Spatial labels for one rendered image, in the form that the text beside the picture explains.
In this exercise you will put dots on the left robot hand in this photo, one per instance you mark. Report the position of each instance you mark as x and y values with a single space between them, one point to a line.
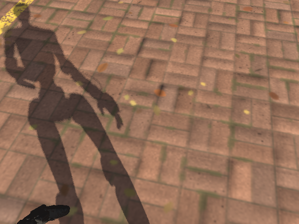
42 214

